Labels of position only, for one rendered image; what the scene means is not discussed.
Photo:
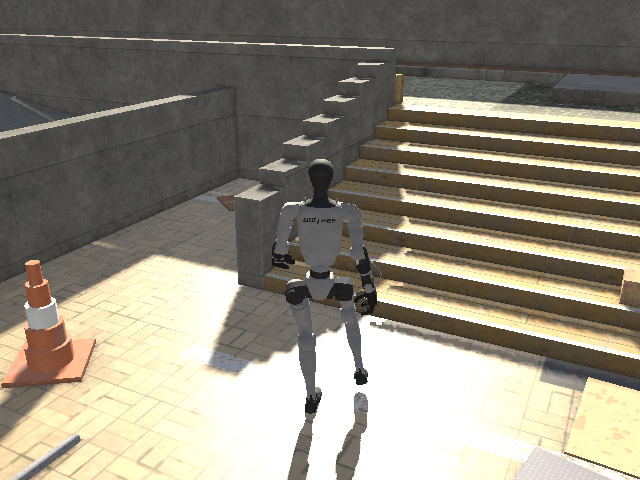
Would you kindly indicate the stairs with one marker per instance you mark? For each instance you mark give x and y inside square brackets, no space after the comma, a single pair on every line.
[507,231]

